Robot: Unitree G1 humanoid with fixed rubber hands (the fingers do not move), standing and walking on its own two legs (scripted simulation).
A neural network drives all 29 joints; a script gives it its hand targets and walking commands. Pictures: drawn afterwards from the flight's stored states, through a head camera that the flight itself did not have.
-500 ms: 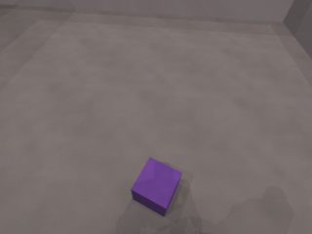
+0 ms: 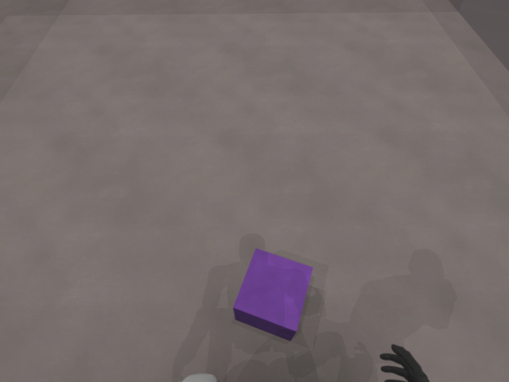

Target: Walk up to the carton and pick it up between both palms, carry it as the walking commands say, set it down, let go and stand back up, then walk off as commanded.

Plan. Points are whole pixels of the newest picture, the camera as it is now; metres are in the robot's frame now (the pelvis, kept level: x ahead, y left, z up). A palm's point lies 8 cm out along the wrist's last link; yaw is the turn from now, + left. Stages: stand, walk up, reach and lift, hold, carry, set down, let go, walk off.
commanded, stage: walk up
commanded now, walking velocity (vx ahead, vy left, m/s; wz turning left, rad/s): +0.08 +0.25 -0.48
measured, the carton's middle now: (273, 294) +0.43 -0.02 -0.67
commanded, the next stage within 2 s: none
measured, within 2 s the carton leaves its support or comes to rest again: neither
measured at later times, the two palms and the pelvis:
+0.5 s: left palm (138, 301) +0.24 +0.25 -0.12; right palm out of the picture -0.05 -0.16 -0.14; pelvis +0.05 +0.06 +0.00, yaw -10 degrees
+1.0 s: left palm (129, 355) +0.15 +0.24 -0.14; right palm out of the picture +0.05 -0.20 -0.13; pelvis +0.06 +0.04 +0.01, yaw -12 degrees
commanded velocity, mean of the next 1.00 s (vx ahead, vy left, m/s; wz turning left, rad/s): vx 0.01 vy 0.00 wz -0.20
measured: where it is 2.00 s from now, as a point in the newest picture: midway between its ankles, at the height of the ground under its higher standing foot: outside the picture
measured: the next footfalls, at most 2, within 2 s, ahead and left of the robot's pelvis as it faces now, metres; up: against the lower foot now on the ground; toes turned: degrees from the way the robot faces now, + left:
right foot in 0.34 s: +0.06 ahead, -0.04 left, +0.00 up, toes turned -13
right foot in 0.76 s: +0.08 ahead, -0.12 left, +0.00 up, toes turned -15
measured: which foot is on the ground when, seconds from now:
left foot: down 0.00-1.00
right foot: up 0.00-0.32, down 0.34-0.54, up 0.56-0.74, down 0.76-1.00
